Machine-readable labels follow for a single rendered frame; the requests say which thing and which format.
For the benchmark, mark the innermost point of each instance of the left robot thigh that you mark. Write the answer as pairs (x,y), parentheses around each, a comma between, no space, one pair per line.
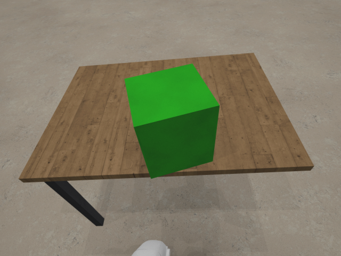
(152,248)

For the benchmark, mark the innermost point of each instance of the table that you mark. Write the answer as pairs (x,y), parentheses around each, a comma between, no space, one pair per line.
(91,134)

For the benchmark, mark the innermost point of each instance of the carton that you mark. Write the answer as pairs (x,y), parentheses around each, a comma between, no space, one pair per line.
(175,119)

